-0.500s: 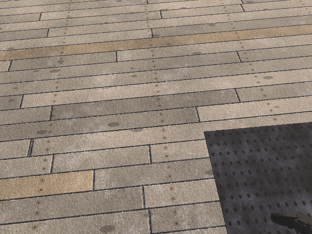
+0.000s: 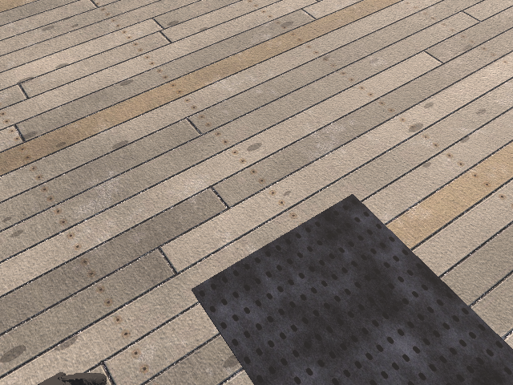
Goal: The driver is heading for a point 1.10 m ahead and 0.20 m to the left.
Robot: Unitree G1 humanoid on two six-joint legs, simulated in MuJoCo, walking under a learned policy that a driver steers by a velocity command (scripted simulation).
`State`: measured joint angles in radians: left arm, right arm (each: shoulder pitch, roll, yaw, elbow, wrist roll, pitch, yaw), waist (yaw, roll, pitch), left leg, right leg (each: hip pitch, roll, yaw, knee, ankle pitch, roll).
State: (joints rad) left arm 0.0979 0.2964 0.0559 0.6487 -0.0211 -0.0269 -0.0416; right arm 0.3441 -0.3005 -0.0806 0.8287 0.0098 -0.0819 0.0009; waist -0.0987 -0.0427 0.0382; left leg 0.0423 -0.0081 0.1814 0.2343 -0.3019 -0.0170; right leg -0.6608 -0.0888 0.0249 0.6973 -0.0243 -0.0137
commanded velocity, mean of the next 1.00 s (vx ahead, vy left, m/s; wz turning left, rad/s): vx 0.50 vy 0.00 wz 0.33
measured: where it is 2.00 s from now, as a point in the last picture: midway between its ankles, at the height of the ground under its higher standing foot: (175, 204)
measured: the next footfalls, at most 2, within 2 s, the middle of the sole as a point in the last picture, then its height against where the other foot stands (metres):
right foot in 0.10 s outside the picture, level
left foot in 0.64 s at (196, 372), level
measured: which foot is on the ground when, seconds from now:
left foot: down 0.00-0.12, up 0.14-0.62, down 0.64-1.00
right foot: up 0.00-0.08, down 0.10-0.64, up 0.66-1.00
